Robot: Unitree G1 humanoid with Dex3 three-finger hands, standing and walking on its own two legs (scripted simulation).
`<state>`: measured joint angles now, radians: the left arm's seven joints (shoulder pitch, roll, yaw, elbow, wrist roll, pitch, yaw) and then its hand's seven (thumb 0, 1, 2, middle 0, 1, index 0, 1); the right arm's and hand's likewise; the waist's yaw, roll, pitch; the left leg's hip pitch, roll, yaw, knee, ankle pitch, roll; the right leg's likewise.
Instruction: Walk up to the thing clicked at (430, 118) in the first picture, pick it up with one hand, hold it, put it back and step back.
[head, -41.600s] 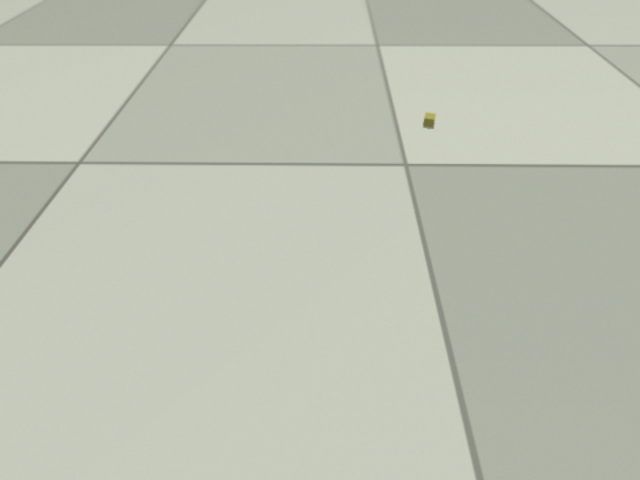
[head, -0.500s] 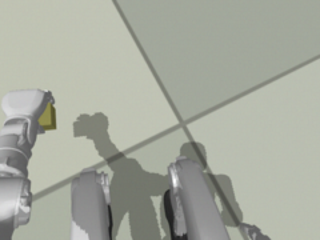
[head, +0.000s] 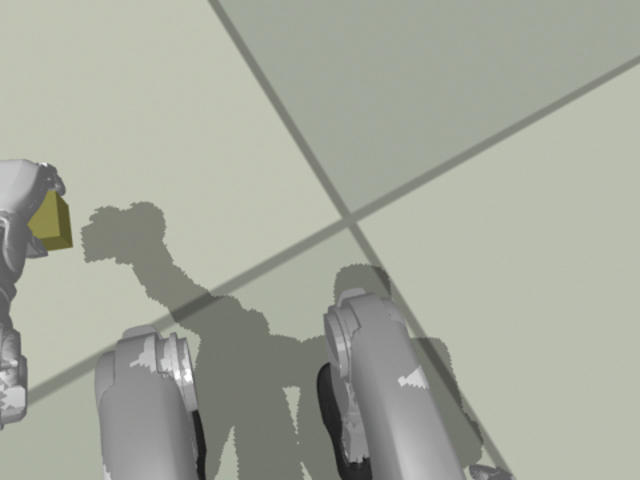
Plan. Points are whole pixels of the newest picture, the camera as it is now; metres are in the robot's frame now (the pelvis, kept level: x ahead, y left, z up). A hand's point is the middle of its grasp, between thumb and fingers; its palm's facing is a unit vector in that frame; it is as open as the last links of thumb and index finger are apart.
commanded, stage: crouch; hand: left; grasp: from above
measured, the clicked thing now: (30, 224) +0.48 +0.30 -0.20
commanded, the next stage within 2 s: lower in 0.22 s
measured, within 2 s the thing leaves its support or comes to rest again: rests again in 1.74 s
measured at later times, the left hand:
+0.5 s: hand (32, 226) +0.48 +0.30 -0.20, palm faces -0.46 -0.06 -0.89, open 8.9 cm
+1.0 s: hand (52, 229) +0.49 +0.29 -0.25, palm faces -0.44 -0.08 -0.90, open 8.9 cm
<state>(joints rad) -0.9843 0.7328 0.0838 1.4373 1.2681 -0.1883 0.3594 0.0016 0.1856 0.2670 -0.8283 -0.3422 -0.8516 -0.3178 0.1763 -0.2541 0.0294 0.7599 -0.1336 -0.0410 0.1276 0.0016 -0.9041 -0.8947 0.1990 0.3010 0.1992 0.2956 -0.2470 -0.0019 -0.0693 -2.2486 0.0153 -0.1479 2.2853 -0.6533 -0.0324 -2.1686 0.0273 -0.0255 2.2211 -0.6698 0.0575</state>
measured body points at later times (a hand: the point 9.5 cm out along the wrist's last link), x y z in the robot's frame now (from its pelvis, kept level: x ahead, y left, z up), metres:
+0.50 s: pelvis +0.01 +0.00 -0.03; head +0.25 +0.07 +0.34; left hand +0.50 +0.30 -0.15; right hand +0.05 -0.27 -0.13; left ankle +0.08 +0.13 -0.33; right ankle +0.10 -0.14 -0.33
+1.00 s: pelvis +0.01 +0.00 -0.05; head +0.28 +0.08 +0.30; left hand +0.51 +0.30 -0.20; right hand +0.04 -0.27 -0.14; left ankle +0.08 +0.13 -0.33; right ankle +0.10 -0.14 -0.33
